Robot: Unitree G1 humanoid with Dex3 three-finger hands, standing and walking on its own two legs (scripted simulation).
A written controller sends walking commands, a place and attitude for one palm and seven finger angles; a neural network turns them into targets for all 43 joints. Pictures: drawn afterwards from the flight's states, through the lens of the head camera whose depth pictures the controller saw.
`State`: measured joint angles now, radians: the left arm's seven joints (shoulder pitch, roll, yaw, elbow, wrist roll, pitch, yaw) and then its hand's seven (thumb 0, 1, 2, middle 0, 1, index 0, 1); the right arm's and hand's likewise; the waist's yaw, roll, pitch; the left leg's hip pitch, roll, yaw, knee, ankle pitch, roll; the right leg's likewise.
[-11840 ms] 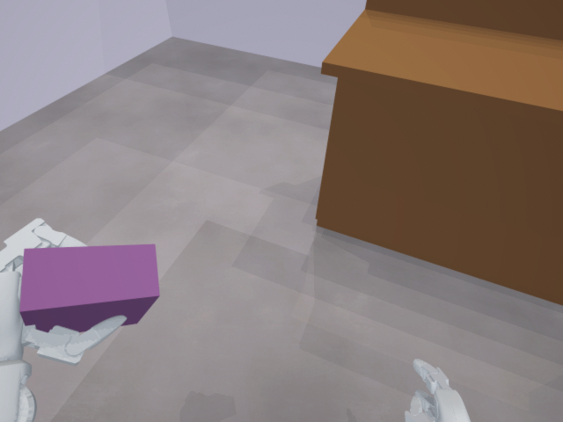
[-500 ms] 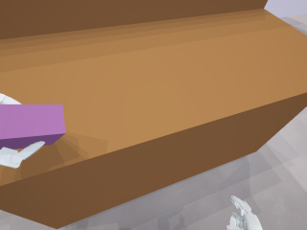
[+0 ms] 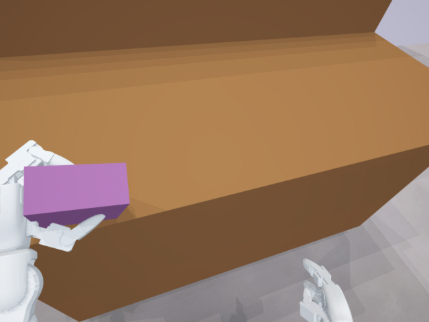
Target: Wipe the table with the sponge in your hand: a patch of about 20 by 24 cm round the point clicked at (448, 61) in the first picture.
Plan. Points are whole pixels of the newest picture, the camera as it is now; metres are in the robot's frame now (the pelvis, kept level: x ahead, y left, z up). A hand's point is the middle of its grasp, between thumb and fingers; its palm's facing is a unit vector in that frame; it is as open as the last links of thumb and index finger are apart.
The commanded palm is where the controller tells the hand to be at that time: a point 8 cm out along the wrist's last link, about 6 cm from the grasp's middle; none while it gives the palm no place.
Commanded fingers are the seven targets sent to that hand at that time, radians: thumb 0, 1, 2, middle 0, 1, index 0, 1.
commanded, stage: look again from close up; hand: left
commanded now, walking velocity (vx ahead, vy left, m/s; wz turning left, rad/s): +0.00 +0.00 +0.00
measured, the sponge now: (93, 196) +0.24 +0.22 +0.14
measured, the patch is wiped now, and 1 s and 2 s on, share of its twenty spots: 0.00 0.00 0.00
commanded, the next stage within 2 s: come to a stop and stand still in 0.24 s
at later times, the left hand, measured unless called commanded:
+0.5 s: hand (86, 191) +0.24 +0.22 +0.16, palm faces +0.40 -0.83 -0.38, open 9.8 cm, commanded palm +0.18 +0.26 +0.18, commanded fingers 0.00 0.10 1.30 -1.20 -1.60 -1.20 -1.60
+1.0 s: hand (63, 207) +0.21 +0.24 +0.16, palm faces +0.43 -0.84 -0.35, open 9.8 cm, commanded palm +0.15 +0.26 +0.18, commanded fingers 0.00 0.10 1.30 -1.20 -1.60 -1.20 -1.60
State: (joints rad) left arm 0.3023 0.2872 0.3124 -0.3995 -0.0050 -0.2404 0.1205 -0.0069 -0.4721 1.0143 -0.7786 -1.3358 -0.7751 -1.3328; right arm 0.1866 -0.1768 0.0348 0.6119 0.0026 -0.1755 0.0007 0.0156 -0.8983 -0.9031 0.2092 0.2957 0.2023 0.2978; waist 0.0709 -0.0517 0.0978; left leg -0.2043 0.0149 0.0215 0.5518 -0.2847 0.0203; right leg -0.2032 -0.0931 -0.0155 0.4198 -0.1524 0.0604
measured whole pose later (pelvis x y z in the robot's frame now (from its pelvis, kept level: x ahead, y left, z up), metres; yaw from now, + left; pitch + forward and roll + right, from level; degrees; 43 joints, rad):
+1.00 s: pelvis -0.01 -0.02 +0.00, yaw +0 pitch -4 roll -1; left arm 0.37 0.37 0.36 -0.39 -0.03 -0.25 0.10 -0.01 -0.47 1.02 -0.78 -1.34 -0.77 -1.33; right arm 0.23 -0.17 0.02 0.60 0.01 -0.16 -0.03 0.02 -0.90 -0.90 0.21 0.30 0.20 0.30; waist 0.06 -0.05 0.09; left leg -0.20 0.03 0.02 0.53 -0.26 -0.01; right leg -0.23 -0.08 -0.01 0.46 -0.16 0.06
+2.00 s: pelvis +0.00 -0.02 +0.00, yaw -1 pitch -3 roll -1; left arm 0.15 0.46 0.50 -0.35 -0.02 -0.22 0.10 -0.01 -0.47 1.02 -0.77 -1.35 -0.77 -1.34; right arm 0.16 -0.19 0.00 0.58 0.01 -0.17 0.03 0.02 -0.90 -0.90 0.21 0.30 0.20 0.30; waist 0.06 -0.01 0.15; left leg -0.22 0.05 0.03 0.56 -0.28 -0.02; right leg -0.26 -0.06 0.00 0.49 -0.18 0.05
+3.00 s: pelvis +0.01 -0.02 +0.01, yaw +0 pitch -3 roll -1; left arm 0.36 0.34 0.34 -0.43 0.00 -0.20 0.11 -0.01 -0.47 1.02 -0.77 -1.35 -0.77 -1.35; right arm 0.17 -0.18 0.02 0.60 0.01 -0.16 -0.01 0.02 -0.90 -0.90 0.21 0.30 0.20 0.30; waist 0.05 -0.01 0.11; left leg -0.18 0.02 -0.02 0.48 -0.26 0.00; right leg -0.19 -0.04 0.04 0.39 -0.15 0.06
